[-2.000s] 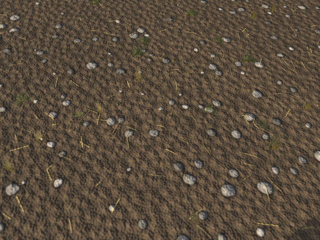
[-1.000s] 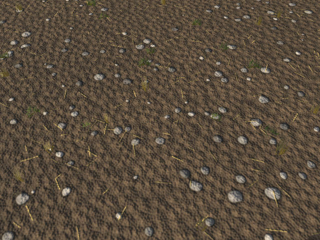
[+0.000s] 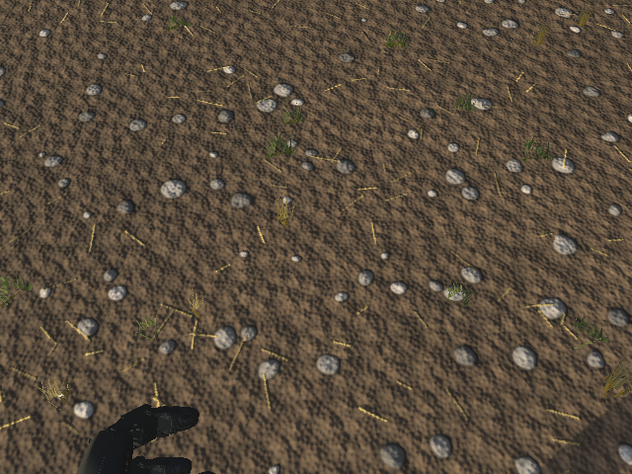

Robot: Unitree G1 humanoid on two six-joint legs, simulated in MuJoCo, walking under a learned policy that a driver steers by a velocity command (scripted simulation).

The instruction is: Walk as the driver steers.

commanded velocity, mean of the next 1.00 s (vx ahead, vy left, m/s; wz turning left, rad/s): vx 0.36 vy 0.00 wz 0.26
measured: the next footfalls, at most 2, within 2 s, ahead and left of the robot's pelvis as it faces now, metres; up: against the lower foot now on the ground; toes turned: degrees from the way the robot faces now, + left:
left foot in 0.42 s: +0.60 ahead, +0.05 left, +0.00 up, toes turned +1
right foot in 0.98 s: +0.55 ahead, -0.13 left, +0.00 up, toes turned +22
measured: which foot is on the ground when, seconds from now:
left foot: down 0.00-0.02, up 0.04-0.40, down 0.42-1.00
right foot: down 0.00-0.42, up 0.44-0.96, down 0.98-1.00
